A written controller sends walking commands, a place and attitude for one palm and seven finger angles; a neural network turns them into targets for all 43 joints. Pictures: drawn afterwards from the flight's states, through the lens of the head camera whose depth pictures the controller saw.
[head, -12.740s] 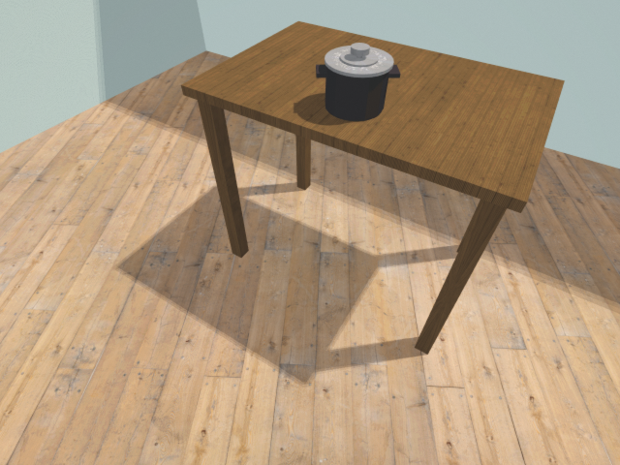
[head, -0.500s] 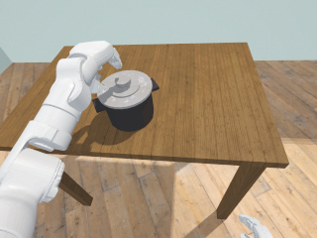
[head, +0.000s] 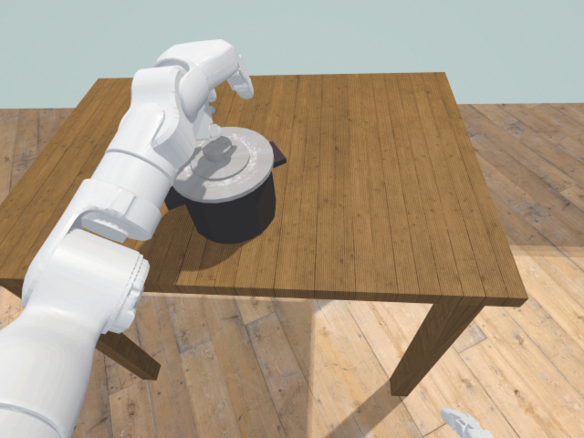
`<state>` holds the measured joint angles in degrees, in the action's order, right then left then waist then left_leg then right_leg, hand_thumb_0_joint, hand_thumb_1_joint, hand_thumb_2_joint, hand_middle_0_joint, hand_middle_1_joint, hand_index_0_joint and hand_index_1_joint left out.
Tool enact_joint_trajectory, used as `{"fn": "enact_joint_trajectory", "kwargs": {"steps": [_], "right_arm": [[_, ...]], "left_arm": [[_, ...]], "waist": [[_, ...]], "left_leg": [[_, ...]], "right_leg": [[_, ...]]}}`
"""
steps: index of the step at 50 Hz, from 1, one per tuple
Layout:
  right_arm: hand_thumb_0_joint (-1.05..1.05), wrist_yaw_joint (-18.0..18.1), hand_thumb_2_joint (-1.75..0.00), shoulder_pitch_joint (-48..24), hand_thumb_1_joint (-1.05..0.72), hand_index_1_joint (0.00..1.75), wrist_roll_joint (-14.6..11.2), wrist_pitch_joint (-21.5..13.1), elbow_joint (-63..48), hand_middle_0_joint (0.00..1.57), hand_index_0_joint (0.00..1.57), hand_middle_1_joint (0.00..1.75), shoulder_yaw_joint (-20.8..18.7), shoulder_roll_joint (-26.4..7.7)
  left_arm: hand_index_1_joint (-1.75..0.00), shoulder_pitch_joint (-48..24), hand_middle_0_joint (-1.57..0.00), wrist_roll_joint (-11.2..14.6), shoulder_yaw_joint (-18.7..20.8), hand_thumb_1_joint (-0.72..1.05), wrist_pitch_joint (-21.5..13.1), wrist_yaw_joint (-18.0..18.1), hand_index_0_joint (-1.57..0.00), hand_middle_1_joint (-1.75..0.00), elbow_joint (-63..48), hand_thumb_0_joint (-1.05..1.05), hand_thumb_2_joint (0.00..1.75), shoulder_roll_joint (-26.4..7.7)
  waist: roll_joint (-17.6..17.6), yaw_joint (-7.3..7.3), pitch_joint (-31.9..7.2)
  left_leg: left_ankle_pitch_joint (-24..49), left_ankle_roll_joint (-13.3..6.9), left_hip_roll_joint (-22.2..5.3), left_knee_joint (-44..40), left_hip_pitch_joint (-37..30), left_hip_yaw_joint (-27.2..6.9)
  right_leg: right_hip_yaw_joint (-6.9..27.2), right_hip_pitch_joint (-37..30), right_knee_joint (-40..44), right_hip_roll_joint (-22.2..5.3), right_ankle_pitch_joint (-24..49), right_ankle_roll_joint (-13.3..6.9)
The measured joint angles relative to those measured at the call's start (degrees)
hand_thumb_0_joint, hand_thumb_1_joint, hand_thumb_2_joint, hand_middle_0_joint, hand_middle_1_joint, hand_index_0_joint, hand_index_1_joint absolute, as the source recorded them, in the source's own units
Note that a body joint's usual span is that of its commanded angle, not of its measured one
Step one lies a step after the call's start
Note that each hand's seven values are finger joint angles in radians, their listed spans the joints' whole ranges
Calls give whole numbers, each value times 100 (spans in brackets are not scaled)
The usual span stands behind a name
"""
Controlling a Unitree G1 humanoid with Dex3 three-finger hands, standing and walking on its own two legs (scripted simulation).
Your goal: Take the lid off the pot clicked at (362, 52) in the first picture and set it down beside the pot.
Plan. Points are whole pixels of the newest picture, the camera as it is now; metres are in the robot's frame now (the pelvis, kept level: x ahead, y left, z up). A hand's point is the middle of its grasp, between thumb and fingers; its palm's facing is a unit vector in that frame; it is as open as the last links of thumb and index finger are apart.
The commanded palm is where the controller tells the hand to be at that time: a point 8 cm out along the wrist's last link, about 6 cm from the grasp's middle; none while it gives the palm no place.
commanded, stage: move the open hand above the knob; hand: left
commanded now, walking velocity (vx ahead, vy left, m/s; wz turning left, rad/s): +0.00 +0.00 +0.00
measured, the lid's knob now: (217, 148) +0.50 +0.10 +0.13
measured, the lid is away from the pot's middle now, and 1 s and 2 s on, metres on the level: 0.00 0.00 0.00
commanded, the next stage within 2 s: lower the open fingers around the knob in 0.68 s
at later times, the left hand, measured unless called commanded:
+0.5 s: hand (205, 136) +0.45 +0.10 +0.19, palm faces -0.25 +0.01 -0.97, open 10.0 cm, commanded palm +0.45 +0.11 +0.26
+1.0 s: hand (200, 125) +0.47 +0.11 +0.19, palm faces -0.29 -0.06 -0.95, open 10.0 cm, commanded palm +0.46 +0.10 +0.24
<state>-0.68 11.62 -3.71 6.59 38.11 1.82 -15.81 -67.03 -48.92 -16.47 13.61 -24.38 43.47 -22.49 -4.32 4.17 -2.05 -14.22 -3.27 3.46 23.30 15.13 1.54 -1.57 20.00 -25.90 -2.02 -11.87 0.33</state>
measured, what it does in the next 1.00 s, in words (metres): stands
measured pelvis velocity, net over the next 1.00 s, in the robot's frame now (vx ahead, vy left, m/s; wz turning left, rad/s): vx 0.00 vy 0.00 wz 0.01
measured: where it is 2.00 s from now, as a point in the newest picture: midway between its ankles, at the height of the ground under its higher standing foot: outside the picture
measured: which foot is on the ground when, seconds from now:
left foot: down 0.00-1.00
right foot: down 0.00-1.00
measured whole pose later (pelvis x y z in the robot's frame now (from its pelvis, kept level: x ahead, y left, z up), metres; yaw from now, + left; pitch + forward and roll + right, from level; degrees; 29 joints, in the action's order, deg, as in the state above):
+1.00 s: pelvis +0.00 +0.00 +0.00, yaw +0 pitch +6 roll +1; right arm -1.2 12.8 -3.9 6.5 38.3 1.5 -16.7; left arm -67.9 -49.8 -18.3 17.1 -26.3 48.4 -22.2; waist -3.9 4.3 -2.3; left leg -13.7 -3.2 3.6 23.3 15.8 1.2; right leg -1.9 20.4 -25.8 -2.2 -11.5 0.3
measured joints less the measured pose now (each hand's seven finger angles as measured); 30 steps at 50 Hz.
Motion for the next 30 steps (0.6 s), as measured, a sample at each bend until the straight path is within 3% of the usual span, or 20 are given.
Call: {"fn": "enact_joint_trajectory", "kwargs": {"steps": [3,6,11,14,18,22,25,30], "right_arm": [[1,-67,-90,59,-91,30,-28,26,-50,19,20,30,40,7],[1,-174,-90,161,-91,30,-32,117,-155,19,20,30,-17,-48],[1,-95,-90,114,-91,30,16,72,-172,19,20,30,-98,-76],[1,-36,-90,18,-91,30,-4,-11,-79,19,20,30,-85,-38],[1,-100,-90,-86,-91,30,-44,31,-58,19,20,30,-20,-18],[1,-171,-90,-132,-91,30,-48,148,-149,19,20,30,-22,-47],[1,-105,-90,-185,-91,30,-20,140,-187,19,20,30,-29,-40],[1,21,-90,-210,-91,30,-26,36,-104,19,20,30,28,31]], "left_arm": [[-8,-139,-86,-159,107,-30,102,137,-86,-8,421,0,148,-96],[-8,215,-85,-264,-130,-30,217,48,-86,-8,117,0,148,-131],[-8,746,-86,-10,-265,-30,74,-257,-86,-8,-913,0,148,-193],[-8,411,-86,38,-269,-30,32,-161,-86,-8,-683,0,148,-129],[-8,46,-86,-84,-193,-30,195,21,-86,-8,-84,0,148,-24],[-8,315,-86,-168,-356,-30,293,-77,-86,-8,-224,0,148,38],[-8,533,-86,-70,-407,-30,219,-207,-86,-8,-604,0,148,5],[-8,142,-86,-11,-198,-30,95,-76,-87,-8,-208,0,148,3]], "waist": [[46,18,-76],[-13,-20,-90],[-85,-82,42],[-25,-117,38],[60,-132,-58],[10,-139,-66],[-35,-117,9],[27,-94,15]], "left_leg": [[12,16,-11,-23,57,57],[9,12,-5,-6,81,33],[4,-16,1,7,-28,-45],[23,-4,9,-4,-44,-76],[53,15,22,-9,33,-54],[35,9,27,43,48,-59],[26,-3,23,54,-11,-73],[57,10,10,-5,-58,-56]], "right_leg": [[58,101,-29,16,5,-8],[34,104,-29,7,-4,-4],[-44,-73,47,-3,12,6],[-75,-100,58,-15,21,-1],[-51,19,-10,-28,19,-12],[-56,25,-50,-33,2,-10],[-71,-54,-28,-30,8,-7],[-52,-84,17,-14,41,-15]]}}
